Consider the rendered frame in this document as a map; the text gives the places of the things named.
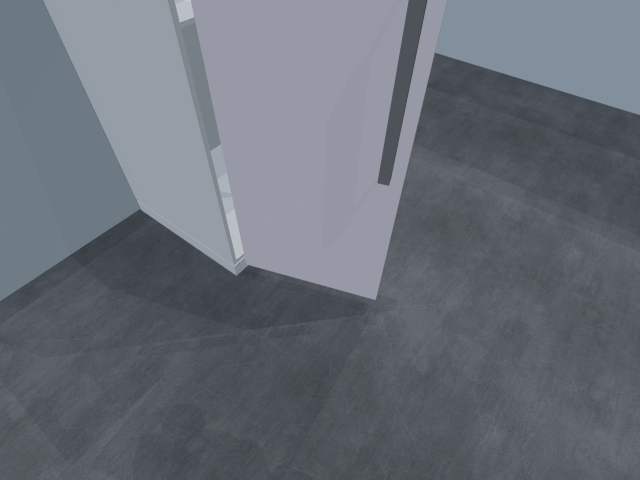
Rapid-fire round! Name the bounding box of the handle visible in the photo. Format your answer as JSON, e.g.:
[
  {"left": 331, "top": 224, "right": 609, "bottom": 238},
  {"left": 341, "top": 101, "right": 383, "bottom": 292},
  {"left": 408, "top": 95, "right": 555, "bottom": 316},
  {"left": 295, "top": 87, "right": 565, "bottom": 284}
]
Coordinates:
[{"left": 377, "top": 0, "right": 427, "bottom": 186}]

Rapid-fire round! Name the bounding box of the fridge door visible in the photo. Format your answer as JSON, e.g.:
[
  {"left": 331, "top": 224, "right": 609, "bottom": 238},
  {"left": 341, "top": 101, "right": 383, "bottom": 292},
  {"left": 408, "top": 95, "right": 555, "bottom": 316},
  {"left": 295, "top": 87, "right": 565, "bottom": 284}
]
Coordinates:
[{"left": 191, "top": 0, "right": 447, "bottom": 300}]

